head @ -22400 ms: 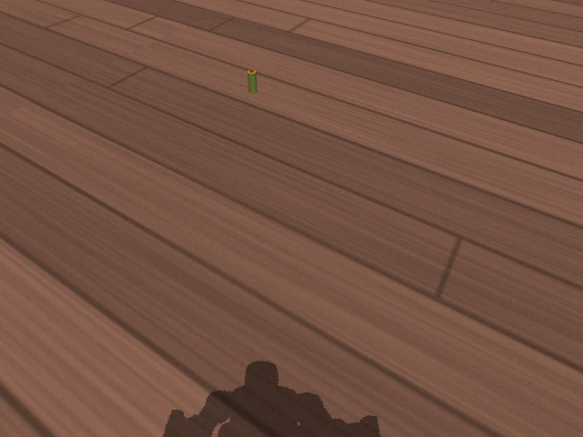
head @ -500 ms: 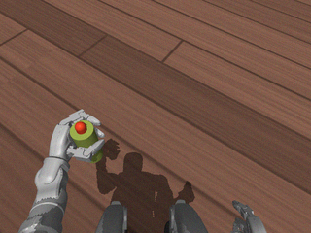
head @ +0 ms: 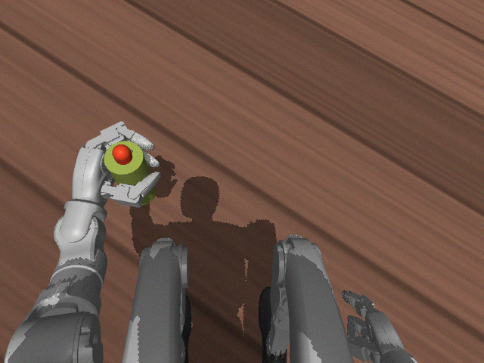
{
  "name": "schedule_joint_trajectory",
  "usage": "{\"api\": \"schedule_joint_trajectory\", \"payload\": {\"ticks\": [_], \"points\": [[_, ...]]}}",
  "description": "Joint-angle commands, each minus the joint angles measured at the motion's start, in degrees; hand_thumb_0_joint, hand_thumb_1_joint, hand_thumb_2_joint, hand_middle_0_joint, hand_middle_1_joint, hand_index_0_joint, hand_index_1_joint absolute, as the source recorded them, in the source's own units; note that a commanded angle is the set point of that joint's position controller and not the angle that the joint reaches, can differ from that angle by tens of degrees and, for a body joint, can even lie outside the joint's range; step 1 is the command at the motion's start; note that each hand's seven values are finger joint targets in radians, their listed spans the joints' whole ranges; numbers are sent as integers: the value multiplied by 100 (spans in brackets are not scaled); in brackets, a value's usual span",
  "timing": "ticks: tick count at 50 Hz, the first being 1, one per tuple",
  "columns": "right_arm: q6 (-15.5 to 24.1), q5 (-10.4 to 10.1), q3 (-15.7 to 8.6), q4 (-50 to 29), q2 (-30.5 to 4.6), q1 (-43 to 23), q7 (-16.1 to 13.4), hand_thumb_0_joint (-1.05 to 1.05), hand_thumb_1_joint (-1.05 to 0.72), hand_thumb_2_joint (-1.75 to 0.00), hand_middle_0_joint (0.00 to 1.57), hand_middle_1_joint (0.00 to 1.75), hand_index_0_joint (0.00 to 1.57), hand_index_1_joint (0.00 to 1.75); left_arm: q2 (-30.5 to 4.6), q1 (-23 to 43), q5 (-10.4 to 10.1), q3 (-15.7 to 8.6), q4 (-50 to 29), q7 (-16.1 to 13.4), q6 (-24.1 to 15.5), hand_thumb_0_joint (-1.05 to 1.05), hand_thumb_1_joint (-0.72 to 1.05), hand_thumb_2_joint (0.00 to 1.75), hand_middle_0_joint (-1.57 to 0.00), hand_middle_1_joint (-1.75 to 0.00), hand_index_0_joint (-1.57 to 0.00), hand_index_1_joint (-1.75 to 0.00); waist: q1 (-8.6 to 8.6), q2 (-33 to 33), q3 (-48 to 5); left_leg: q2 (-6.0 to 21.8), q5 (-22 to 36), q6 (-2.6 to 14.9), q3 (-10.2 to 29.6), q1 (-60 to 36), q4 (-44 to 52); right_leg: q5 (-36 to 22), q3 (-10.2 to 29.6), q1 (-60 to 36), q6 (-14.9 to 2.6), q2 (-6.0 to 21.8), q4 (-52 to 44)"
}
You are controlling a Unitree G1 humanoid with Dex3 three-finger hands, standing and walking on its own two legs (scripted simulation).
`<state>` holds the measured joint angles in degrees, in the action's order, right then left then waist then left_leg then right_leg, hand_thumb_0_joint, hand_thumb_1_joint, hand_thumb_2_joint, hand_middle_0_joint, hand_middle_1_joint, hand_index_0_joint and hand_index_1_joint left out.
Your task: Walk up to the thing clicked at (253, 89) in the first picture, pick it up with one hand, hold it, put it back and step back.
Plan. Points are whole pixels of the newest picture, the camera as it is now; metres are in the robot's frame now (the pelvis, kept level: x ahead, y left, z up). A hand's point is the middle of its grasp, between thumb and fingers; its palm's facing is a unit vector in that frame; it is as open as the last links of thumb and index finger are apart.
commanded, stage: crouch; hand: left
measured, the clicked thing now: (132, 173) +0.41 +0.17 -0.05
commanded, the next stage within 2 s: lower in 0.94 s
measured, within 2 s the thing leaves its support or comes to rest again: neither
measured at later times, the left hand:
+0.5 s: hand (151, 187) +0.42 +0.16 -0.16, palm faces -0.13 -0.99 -0.01, open 7.5 cm
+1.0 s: hand (156, 194) +0.43 +0.16 -0.23, palm faces -0.15 -0.99 -0.02, open 7.5 cm
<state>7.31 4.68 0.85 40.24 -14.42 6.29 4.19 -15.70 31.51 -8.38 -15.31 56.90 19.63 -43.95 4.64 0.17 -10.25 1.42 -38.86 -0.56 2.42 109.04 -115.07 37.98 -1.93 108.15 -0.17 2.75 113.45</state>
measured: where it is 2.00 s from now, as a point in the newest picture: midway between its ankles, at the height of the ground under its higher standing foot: (225, 347)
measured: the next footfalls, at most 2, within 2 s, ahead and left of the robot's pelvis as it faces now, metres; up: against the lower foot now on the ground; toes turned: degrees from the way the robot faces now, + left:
none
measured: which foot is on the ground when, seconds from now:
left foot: down 0.00-1.00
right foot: down 0.00-1.00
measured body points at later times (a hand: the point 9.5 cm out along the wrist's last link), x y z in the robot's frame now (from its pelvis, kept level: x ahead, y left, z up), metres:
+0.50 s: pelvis -0.01 +0.00 -0.12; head +0.19 +0.04 +0.28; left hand +0.42 +0.21 -0.16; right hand +0.10 -0.27 -0.24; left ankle +0.08 +0.12 -0.42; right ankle +0.09 -0.12 -0.42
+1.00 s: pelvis -0.01 +0.01 -0.15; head +0.21 +0.07 +0.24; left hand +0.43 +0.22 -0.22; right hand +0.11 -0.27 -0.25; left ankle +0.08 +0.12 -0.42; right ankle +0.09 -0.12 -0.42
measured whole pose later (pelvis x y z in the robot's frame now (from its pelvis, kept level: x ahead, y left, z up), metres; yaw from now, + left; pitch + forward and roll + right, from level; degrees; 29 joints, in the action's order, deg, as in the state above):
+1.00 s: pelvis -0.01 +0.01 -0.15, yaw -6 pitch +26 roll -8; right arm 3.5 10.2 8.5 41.1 -18.4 0.1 7.4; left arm -25.8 36.5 -7.1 -15.8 62.8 16.2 -47.8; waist 8.6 4.0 1.6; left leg 0.5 -40.1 -1.2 9.7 130.3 -143.9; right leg 37.4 -6.6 126.4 0.2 2.0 137.6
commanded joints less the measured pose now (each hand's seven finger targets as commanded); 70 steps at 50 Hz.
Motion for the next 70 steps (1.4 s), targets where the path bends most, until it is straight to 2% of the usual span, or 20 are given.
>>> {"api": "schedule_joint_trajectory", "payload": {"ticks": [1,6,9,14,18,20,22,23,26,28,33,36,40,42,49,55,57,59,64,70], "points": [[124,20,-395,-375,-1125,605,-23,0,-90,-90,20,30,20,30,-983,1880,-58,-324,-954,-49,-509,0,50,126,-135,-141,-136,-140,90,-269,-3444,-210,658,150,-176,-1623,845,-773,16,-1710,-182,-199,-980],[75,60,-393,-310,-1170,577,2,0,-90,-90,20,30,20,30,-1045,2234,2,-373,-814,-114,-506,0,51,125,-133,-138,-133,-139,176,-275,-3353,-227,189,182,-266,-1051,420,-362,17,-1363,-154,-199,-706],[20,69,-392,-254,-1268,607,15,0,-90,-90,20,30,20,30,-1133,2259,80,-385,-813,-117,-504,0,50,123,-132,-137,-132,-136,145,-510,-3555,-221,398,152,-236,-1180,267,-636,-160,-1059,-198,-221,-310],[-44,94,-345,-178,-1347,546,33,0,-90,-90,20,30,20,30,-1240,2244,66,-559,-505,-157,-487,0,48,122,-132,-136,-133,-136,210,-332,-3181,-235,168,189,-223,-618,-95,-480,-285,-698,-182,-243,15],[-67,126,-296,-173,-1442,533,65,0,-90,-90,20,30,20,30,-1085,2407,25,-322,-577,-88,-504,0,48,122,-132,-136,-132,-136,375,-431,-3138,-226,219,186,-183,-488,-362,-588,-360,-580,-171,-250,250],[-85,138,-249,-166,-1472,480,76,0,-90,-90,20,30,20,30,-1262,2227,30,-490,-400,-121,-495,0,46,119,-130,-134,-130,-133,283,-415,-3036,-222,243,173,-152,-378,-434,-587,-400,-467,-177,-257,381],[-125,165,-219,-182,-1540,474,87,0,-89,-90,20,30,20,30,-1164,2366,49,-286,-429,-76,-507,0,49,120,-129,-134,-129,-133,440,-555,-2937,-210,235,166,-102,-378,-535,-618,-446,-326,-178,-264,463],[-132,175,-190,-170,-1548,476,98,0,-89,-90,20,30,20,30,-1292,2202,56,-437,-356,-92,-511,0,46,120,-128,-134,-129,-133,348,-545,-2939,-210,326,152,-93,-390,-566,-680,-457,-363,-182,-264,509],[-164,225,-129,-156,-1574,401,105,0,-89,-90,20,30,20,30,-1418,2251,47,-495,-308,-138,-549,0,47,120,-128,-133,-129,-132,342,-493,-2776,-207,156,171,-109,-142,-726,-542,-471,-348,-162,-295,553],[-168,259,-99,-172,-1617,395,131,0,-89,-90,20,30,20,30,-1190,2336,-71,-316,-443,-115,-579,0,45,122,-130,-136,-130,-135,457,-558,-2855,-210,201,168,-80,-131,-845,-651,-500,-409,-150,-310,604],[-189,326,-21,-157,-1715,292,150,0,-89,-90,20,30,20,30,-1250,2345,-9,-135,-483,-99,-635,0,45,121,-128,-135,-129,-134,530,-738,-2789,-184,301,124,33,-288,-978,-777,-618,-159,-165,-332,777],[-209,364,62,-133,-1782,278,178,0,-90,-90,20,30,20,30,-1407,2211,-22,-257,-365,-144,-661,0,43,120,-125,-133,-126,-132,510,-798,-2752,-172,599,89,115,-314,-1060,-1003,-681,-165,-168,-332,963],[-259,437,138,-149,-1805,201,193,0,-89,-90,20,30,20,30,-1432,2445,-33,-187,-629,-251,-761,0,43,121,-127,-134,-127,-133,579,-930,-2709,-178,488,81,155,-267,-1138,-961,-716,-153,-161,-347,970],[-270,457,183,-154,-1811,135,214,0,-90,-90,20,30,20,30,-1445,2071,0,-202,-351,-290,-739,0,44,122,-125,-134,-125,-134,540,-948,-2584,-170,493,79,158,-195,-1173,-941,-749,-176,-155,-365,1024],[-349,548,314,-125,-1892,91,242,0,-90,-90,20,30,20,30,-1539,2074,24,-127,-462,-403,-830,0,43,123,-124,-135,-124,-134,621,-1057,-2563,-158,598,51,249,-296,-1283,-1080,-823,-193,-151,-392,1093],[-399,601,467,-142,-1936,-37,272,0,-91,-91,20,30,20,30,-1595,1988,33,-125,-108,-563,-914,0,40,120,-127,-135,-126,-136,759,-939,-2209,-147,498,62,336,-75,-1382,-1019,-900,-142,-138,-431,1118],[-401,654,565,-165,-1959,-56,299,0,-91,-91,20,30,20,30,-1482,2002,13,2,105,-626,-1007,0,40,121,-128,-135,-127,-136,914,-761,-2140,-153,549,74,369,28,-1493,-1106,-925,-301,-116,-458,1078],[-404,697,663,-205,-1987,-164,305,0,-91,-91,20,30,20,30,-1754,2135,10,-197,218,-720,-1127,0,38,121,-127,-135,-126,-136,909,-702,-1994,-143,366,93,407,161,-1540,-951,-955,-275,-107,-477,1063],[-396,873,905,-246,-2073,-327,347,0,-91,-91,20,30,20,30,-1942,2333,116,-110,494,-870,-1438,0,40,122,-127,-134,-126,-135,1100,-890,-1911,-110,328,58,508,-25,-1605,-965,-1065,-382,-88,-522,1091],[-447,1016,1168,-348,-2252,-617,364,0,-91,-91,20,30,20,30,-2311,2168,216,-224,865,-926,-1672,0,41,122,-125,-134,-124,-135,1178,-1399,-1600,-27,406,-54,731,-359,-1461,-1008,-1273,-227,-124,-530,1289]]}}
